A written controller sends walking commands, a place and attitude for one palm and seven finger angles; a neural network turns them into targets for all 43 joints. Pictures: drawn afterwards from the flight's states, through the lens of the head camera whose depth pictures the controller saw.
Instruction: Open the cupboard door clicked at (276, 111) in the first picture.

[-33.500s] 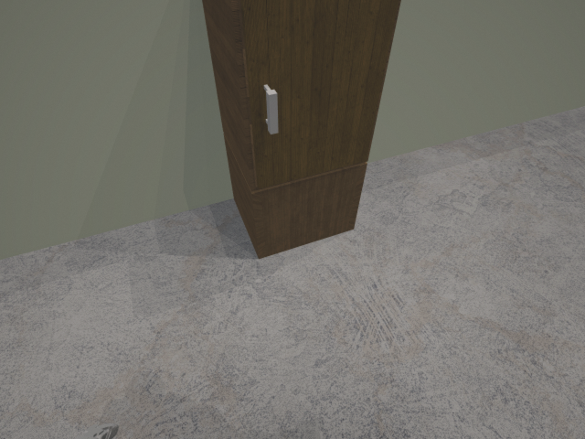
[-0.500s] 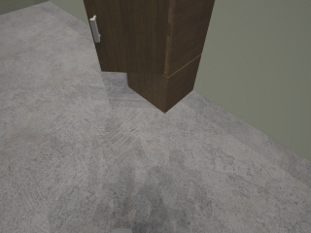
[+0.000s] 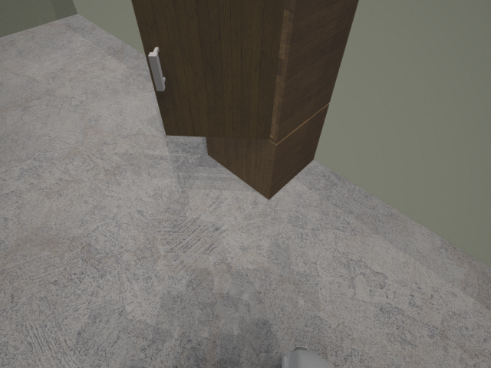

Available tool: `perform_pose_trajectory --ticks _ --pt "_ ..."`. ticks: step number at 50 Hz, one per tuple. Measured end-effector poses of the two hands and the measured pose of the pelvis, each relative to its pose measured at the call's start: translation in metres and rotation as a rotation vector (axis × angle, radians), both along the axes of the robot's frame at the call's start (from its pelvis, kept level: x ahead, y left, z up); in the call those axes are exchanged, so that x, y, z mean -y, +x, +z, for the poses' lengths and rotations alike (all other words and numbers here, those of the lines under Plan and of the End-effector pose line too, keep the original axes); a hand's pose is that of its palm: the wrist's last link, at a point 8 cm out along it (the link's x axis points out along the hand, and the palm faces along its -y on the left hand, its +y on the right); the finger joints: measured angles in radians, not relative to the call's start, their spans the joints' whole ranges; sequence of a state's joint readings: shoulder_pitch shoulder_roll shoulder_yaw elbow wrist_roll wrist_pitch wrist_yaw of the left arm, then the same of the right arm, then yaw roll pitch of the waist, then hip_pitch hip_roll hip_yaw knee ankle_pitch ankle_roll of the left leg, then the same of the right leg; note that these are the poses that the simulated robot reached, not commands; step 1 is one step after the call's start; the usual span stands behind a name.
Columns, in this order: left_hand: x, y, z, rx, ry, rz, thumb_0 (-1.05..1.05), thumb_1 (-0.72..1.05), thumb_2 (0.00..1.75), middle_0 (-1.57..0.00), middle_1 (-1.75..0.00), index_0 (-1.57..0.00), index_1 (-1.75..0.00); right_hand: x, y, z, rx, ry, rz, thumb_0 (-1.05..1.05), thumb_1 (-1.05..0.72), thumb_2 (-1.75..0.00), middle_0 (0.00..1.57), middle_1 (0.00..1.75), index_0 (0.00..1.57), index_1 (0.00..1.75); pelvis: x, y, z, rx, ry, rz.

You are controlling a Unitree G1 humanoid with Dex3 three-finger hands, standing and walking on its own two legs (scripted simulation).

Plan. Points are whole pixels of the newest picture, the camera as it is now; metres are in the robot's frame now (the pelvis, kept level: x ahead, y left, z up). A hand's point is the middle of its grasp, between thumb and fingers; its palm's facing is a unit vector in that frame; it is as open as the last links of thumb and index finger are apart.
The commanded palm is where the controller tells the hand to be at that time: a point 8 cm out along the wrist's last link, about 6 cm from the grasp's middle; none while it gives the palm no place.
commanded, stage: take the last steps up to it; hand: left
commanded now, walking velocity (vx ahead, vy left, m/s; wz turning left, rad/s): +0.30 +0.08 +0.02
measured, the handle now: (158, 69) +0.95 +0.31 -0.04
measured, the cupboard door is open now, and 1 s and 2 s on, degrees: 41 41 41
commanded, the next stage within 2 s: come to a stop and stand still in 0.86 s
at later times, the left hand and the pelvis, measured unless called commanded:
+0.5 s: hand out of the picture +0.15 +0.19 -0.17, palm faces +0.13 -0.97 -0.19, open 7.3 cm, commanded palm none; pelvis +0.18 +0.01 +0.00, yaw +2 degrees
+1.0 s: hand (156, 226) +0.44 +0.23 -0.17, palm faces -0.01 -0.97 -0.23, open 7.3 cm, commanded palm none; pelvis +0.35 +0.04 -0.01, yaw -1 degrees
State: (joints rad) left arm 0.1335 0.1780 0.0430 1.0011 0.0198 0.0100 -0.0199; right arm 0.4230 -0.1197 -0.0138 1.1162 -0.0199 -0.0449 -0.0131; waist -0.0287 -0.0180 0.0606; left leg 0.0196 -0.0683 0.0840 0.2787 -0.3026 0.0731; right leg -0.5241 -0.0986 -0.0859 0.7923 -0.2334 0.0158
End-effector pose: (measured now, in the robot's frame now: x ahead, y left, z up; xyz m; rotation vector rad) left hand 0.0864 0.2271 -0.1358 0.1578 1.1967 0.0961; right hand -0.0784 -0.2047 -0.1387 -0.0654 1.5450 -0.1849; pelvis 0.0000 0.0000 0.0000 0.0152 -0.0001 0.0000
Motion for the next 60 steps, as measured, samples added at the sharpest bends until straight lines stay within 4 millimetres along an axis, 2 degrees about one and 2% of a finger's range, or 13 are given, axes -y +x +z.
perform_pose_trajectory --ticks 6,9,12,19,26,30,33,36,44,49,53,56,60 --pt "0.030 0.093 -0.004 0.118 0.000 -0.059 0.01 0.91 0.90 -0.19 -0.30 -0.19 -0.30 0.008 0.001 -0.014 -0.135 0.031 -0.058 0.01 -0.90 -0.90 0.20 0.30 0.20 0.30 0.018 0.050 -0.018 0.002 0.003 -0.002" --pt "0.037 0.106 -0.002 0.143 -0.003 -0.029 0.00 0.91 0.89 -0.20 -0.30 -0.20 -0.30 0.020 0.031 -0.014 -0.140 0.026 -0.047 0.01 -0.90 -0.90 0.20 0.30 0.20 0.30 0.023 0.068 -0.015 0.016 -0.006 0.018" --pt "0.038 0.097 0.001 0.088 -0.004 0.018 0.00 0.91 0.89 -0.20 -0.30 -0.20 -0.30 0.034 0.086 -0.010 -0.064 0.003 -0.018 0.01 -0.91 -0.90 0.20 0.30 0.20 0.29 0.025 0.088 -0.006 0.010 -0.010 0.022" --pt "0.004 0.077 0.007 -0.041 0.044 0.112 -0.03 0.96 0.89 -0.20 -0.30 -0.20 -0.30 0.039 0.237 0.001 0.189 -0.023 0.080 0.01 -0.91 -0.90 0.20 0.30 0.20 0.29 0.016 0.136 0.006 -0.009 -0.009 0.035" --pt "-0.018 0.050 -0.010 -0.243 -0.007 0.196 -0.01 0.93 0.89 -0.20 -0.30 -0.20 -0.30 0.003 0.379 0.010 0.385 -0.034 0.201 0.01 -0.91 -0.90 0.20 0.30 0.20 0.29 -0.020 0.194 -0.001 0.001 -0.016 0.040" --pt "-0.037 0.057 -0.027 -0.339 -0.031 0.202 0.00 0.92 0.89 -0.20 -0.30 -0.19 -0.30 -0.021 0.431 0.006 0.471 -0.069 0.227 0.00 -0.91 -0.90 0.20 0.30 0.20 0.29 -0.045 0.225 -0.017 0.006 -0.018 0.027" --pt "-0.050 0.090 -0.026 -0.323 -0.027 0.177 0.01 0.92 0.89 -0.20 -0.30 -0.19 -0.30 -0.034 0.437 0.008 0.453 -0.071 0.208 0.00 -0.91 -0.90 0.20 0.30 0.20 0.29 -0.054 0.241 -0.012 0.006 -0.008 0.009" --pt "-0.059 0.139 -0.018 -0.250 -0.020 0.146 0.01 0.91 0.90 -0.19 -0.30 -0.19 -0.30 -0.043 0.427 0.007 0.393 -0.063 0.166 0.00 -0.91 -0.90 0.20 0.30 0.20 0.30 -0.060 0.259 -0.005 0.001 -0.006 0.001" --pt "-0.067 0.275 0.001 -0.057 0.026 0.046 0.01 0.93 0.90 -0.19 -0.30 -0.19 -0.30 -0.030 0.389 0.000 0.191 -0.064 0.065 -0.01 -0.94 -0.90 0.20 0.30 0.20 0.30 -0.060 0.308 0.002 -0.007 0.008 -0.016" --pt "-0.057 0.343 0.000 0.030 0.059 -0.009 0.01 0.93 0.90 -0.19 -0.30 -0.19 -0.30 -0.025 0.373 -0.019 0.060 -0.021 0.003 0.00 -0.92 -0.90 0.20 0.30 0.20 0.30 -0.046 0.344 -0.010 0.001 0.022 -0.028" --pt "-0.045 0.364 0.002 0.029 0.054 -0.017 0.00 0.92 0.90 -0.19 -0.30 -0.19 -0.30 -0.025 0.386 -0.019 0.006 -0.011 -0.016 0.01 -0.91 -0.90 0.20 0.30 0.20 0.29 -0.043 0.364 -0.007 0.007 -0.004 -0.017" --pt "-0.039 0.369 0.001 -0.007 0.040 -0.011 0.00 0.92 0.89 -0.20 -0.30 -0.19 -0.30 -0.028 0.411 -0.012 0.025 -0.018 -0.023 0.01 -0.91 -0.90 0.20 0.30 0.20 0.29 -0.044 0.376 -0.001 0.000 -0.001 -0.026" --pt "-0.051 0.375 -0.004 -0.037 0.040 0.011 -0.01 0.94 0.89 -0.20 -0.30 -0.20 -0.30 -0.035 0.449 -0.008 0.084 -0.032 -0.007 0.01 -0.91 -0.90 0.20 0.30 0.20 0.29 -0.051 0.386 -0.001 0.002 -0.003 -0.026"
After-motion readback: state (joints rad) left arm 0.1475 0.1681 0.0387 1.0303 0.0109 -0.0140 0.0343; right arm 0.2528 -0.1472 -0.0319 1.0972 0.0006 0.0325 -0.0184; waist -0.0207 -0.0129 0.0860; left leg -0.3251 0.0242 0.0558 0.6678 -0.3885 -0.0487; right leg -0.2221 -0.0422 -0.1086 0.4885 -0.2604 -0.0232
